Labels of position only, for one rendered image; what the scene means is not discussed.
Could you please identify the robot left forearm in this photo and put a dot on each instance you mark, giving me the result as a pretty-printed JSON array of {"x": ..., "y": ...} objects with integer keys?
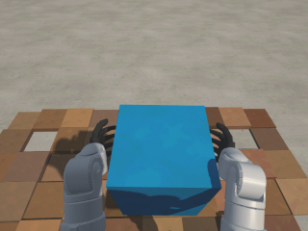
[{"x": 83, "y": 190}]

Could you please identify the carton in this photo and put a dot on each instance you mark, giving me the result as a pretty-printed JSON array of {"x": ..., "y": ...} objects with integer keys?
[{"x": 163, "y": 161}]

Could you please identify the robot right forearm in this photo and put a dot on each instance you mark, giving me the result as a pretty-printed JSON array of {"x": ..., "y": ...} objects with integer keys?
[{"x": 245, "y": 192}]

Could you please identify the robot right hand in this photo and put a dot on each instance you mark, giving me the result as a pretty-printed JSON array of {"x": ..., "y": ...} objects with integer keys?
[{"x": 226, "y": 139}]

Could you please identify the robot left hand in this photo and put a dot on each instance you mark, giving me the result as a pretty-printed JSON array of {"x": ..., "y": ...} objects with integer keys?
[{"x": 98, "y": 135}]

